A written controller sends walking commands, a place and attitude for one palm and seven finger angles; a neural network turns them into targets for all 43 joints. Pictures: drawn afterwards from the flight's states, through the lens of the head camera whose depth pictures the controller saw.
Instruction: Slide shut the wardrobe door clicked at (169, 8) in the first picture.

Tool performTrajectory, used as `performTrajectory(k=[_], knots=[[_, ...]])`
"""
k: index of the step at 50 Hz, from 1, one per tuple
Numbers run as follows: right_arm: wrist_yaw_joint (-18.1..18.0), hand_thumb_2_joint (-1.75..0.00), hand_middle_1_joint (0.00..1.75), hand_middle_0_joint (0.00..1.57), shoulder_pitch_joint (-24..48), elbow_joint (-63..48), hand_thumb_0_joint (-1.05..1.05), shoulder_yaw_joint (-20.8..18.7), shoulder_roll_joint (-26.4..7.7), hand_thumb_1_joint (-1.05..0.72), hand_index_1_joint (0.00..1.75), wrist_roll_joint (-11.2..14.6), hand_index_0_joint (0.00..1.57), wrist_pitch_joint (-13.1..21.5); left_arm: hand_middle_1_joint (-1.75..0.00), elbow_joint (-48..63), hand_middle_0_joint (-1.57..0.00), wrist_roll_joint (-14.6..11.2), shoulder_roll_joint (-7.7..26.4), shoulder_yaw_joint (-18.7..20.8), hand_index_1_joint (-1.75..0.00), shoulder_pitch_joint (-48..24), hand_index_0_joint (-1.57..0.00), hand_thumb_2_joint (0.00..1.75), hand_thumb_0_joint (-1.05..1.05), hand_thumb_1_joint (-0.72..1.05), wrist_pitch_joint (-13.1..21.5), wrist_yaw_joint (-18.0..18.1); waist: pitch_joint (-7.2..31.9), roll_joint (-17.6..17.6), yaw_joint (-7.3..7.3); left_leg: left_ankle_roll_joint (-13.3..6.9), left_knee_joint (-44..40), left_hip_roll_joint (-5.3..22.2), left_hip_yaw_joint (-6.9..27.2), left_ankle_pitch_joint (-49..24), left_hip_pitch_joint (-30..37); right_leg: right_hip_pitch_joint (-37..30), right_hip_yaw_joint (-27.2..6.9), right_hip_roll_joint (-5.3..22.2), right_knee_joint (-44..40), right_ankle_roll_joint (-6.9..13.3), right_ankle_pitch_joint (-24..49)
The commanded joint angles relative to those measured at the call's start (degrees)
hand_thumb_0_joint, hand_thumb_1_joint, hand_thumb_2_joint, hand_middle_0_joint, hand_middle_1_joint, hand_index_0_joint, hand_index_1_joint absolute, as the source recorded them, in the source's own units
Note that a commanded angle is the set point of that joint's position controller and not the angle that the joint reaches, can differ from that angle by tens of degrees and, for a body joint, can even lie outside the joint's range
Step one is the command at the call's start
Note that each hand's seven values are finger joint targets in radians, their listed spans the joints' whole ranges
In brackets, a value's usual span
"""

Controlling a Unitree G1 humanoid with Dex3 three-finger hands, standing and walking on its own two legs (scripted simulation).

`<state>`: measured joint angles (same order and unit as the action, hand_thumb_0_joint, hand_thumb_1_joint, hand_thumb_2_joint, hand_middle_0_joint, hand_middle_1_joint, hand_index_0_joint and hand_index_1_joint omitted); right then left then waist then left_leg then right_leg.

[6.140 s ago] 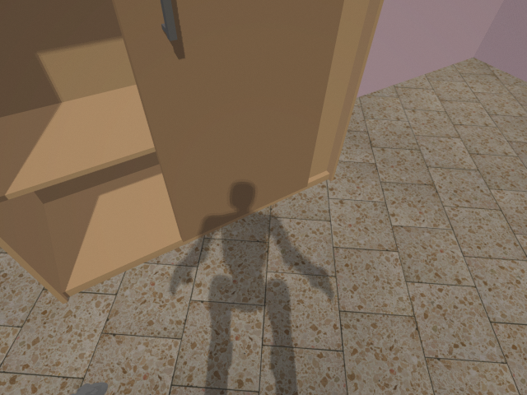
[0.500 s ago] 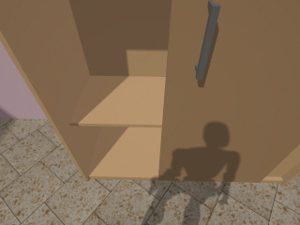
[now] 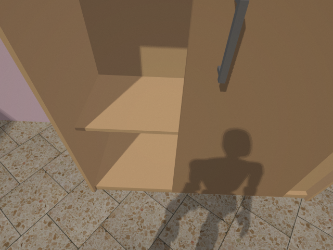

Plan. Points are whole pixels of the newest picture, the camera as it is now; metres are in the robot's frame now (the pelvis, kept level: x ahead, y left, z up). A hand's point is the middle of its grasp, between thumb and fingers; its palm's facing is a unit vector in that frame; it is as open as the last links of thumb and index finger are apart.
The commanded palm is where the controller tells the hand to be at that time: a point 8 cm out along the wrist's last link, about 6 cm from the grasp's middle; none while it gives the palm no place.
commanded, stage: look again from close up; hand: right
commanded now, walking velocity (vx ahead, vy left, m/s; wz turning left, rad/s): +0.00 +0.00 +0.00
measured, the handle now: (229, 42) +0.54 -0.11 +0.25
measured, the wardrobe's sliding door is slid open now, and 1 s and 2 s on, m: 0.49 0.49 0.49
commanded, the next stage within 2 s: shuffle to correct the standing spot in 0.62 s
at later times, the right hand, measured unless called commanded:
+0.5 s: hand out of the picture -0.01 -0.14 -0.17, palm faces +0.04 +0.98 -0.17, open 7.3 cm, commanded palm none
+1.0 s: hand out of the picture +0.00 -0.14 -0.18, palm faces +0.08 +0.99 -0.15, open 7.3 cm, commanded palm none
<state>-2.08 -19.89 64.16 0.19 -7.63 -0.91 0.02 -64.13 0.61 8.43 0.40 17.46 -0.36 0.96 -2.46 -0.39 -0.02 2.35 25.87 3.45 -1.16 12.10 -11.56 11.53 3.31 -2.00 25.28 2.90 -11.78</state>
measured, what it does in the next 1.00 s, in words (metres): stands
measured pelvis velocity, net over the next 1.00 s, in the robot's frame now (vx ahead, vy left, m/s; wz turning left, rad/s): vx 0.04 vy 0.02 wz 0.00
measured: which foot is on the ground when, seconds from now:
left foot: down 0.00-1.00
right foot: down 0.00-1.00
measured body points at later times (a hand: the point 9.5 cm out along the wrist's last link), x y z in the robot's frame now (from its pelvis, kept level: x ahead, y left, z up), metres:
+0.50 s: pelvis +0.00 +0.01 +0.00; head +0.01 +0.02 +0.45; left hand -0.01 +0.23 -0.16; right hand -0.01 -0.20 -0.16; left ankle +0.02 +0.15 -0.74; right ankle +0.02 -0.09 -0.74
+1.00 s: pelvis +0.04 +0.02 -0.01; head +0.04 +0.01 +0.44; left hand +0.00 +0.23 -0.17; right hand -0.01 -0.19 -0.17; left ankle +0.02 +0.15 -0.74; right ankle +0.02 -0.09 -0.74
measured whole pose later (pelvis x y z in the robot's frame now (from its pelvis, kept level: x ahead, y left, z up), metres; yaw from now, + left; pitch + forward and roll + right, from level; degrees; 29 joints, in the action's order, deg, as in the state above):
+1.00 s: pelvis +0.04 +0.02 -0.01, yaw +0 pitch -1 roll +1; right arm -0.9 -22.1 63.4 -1.8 -6.7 -1.1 0.2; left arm -64.2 1.4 8.1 0.5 21.0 -0.3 1.1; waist 0.0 -0.2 -0.3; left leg 0.2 30.0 1.4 -1.9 17.9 -11.5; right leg 12.6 2.2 0.0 31.6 1.5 -18.2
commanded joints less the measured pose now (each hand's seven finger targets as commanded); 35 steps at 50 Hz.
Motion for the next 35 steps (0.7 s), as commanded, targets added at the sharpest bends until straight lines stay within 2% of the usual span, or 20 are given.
performTrajectory(k=[1, 4, 11, 16, 21, 23, 26, 29, 35], knots=[[-0.7, -0.90, 0.30, 0.20, -3.8, -1.6, 0.00, -1.2, -4.9, -0.90, 0.30, -0.2, 0.20, 1.0, -0.30, 2.0, -0.20, -0.1, 5.7, 1.3, -0.30, 2.6, -0.20, 0.90, 0.00, 0.90, 0.9, 0.3, -3.6, 0.1, 0.02, -3.0, -4.4, 2.2, 3.0, 1.6, -2.0, 4.3, -8.1, 7.2, -8.5, -0.9, -6.5], [-0.7, -0.90, 0.30, 0.20, -3.9, -1.7, 0.00, -1.3, -4.9, -0.90, 0.30, -0.3, 0.20, 1.1, -0.30, 2.0, -0.20, -0.1, 5.3, 1.4, -0.30, 3.0, -0.20, 0.90, 0.00, 0.90, 0.9, 0.3, -3.2, 1.4, 0.05, -3.1, -4.7, 2.4, 3.3, 2.3, -2.1, 4.3, -7.7, 6.9, -7.7, -1.0, -5.9], [-0.7, -0.90, 0.30, 0.20, -4.0, -2.0, 0.00, -1.4, -4.4, -0.90, 0.30, -0.2, 0.20, 1.3, -0.30, 2.0, -0.20, 0.0, 4.7, 1.3, -0.30, 3.3, -0.20, 0.90, 0.00, 0.90, 0.9, 0.4, -3.0, 0.4, 0.08, -3.4, -5.0, 2.3, 4.0, 2.4, -3.1, 3.6, -7.2, 6.9, -6.9, -1.2, -4.6], [-0.7, -0.90, 0.30, 0.20, -3.7, -2.2, 0.00, -1.5, -4.4, -0.90, 0.30, -0.2, 0.20, 1.4, -0.30, 2.0, -0.20, 0.0, 4.3, 1.2, -0.30, 3.4, -0.20, 0.90, 0.00, 0.90, 1.0, 0.3, -3.2, 1.7, 0.18, -3.5, -5.6, 2.6, 4.7, 2.9, -3.9, 3.1, -6.5, 6.7, -6.0, -1.4, -2.9], [-0.6, -0.90, 0.30, 0.20, -3.4, -2.4, 0.00, -1.7, -4.4, -0.90, 0.30, -0.2, 0.20, 1.4, -0.30, 2.0, -0.20, 0.0, 4.4, 1.1, -0.30, 3.6, -0.20, 0.90, 0.00, 0.90, 1.1, 0.4, -2.7, 0.1, 0.13, -3.5, -5.3, 2.3, 4.4, 2.2, -3.4, 3.1, -6.6, 7.0, -6.4, -1.4, -2.6], [-0.7, -0.90, 0.30, 0.20, -3.4, -2.5, 0.00, -1.7, -4.6, -0.90, 0.30, -0.2, 0.20, 1.4, -0.30, 1.9, -0.20, -0.1, 4.6, 1.1, -0.30, 3.6, -0.20, 0.90, 0.00, 0.90, 1.1, 0.4, -2.4, 1.4, -0.02, -3.5, -5.3, 2.2, 4.4, 1.5, -2.6, 3.2, -6.6, 7.1, -5.7, -1.4, -1.5], [-0.6, -0.90, 0.30, 0.20, -3.1, -2.4, 0.00, -1.7, -4.4, -0.90, 0.30, -0.1, 0.20, 1.4, -0.30, 1.8, -0.20, 0.0, 4.2, 1.0, -0.30, 3.9, -0.20, 0.90, 0.00, 0.90, 1.1, 0.5, -2.1, 0.2, 0.13, -3.6, -5.1, 2.2, 4.2, 0.7, -2.4, 2.7, -6.5, 7.2, -6.0, -1.5, -0.5], [-0.6, -0.90, 0.30, 0.20, -3.2, -2.4, 0.00, -1.7, -4.5, -0.90, 0.30, -0.1, 0.20, 1.4, -0.30, 1.7, -0.20, -0.1, 4.3, 0.9, -0.30, 3.8, -0.20, 0.90, 0.00, 0.90, 1.1, 0.5, -2.3, 1.7, -0.02, -3.6, -5.4, 2.3, 4.4, 0.3, -2.0, 2.8, -6.3, 7.1, -5.8, -1.4, 0.2], [-0.6, -0.90, 0.30, 0.20, -3.1, -2.4, 0.00, -1.7, -4.7, -0.90, 0.30, -0.1, 0.20, 1.4, -0.30, 1.4, -0.20, 0.0, 4.2, 0.8, -0.30, 3.8, -0.20, 0.90, 0.00, 0.90, 1.0, 0.5, -2.0, 1.0, 0.06, -3.7, -6.0, 2.4, 4.5, 0.6, -2.0, 1.8, -6.1, 7.0, -5.5, -1.6, 0.9]])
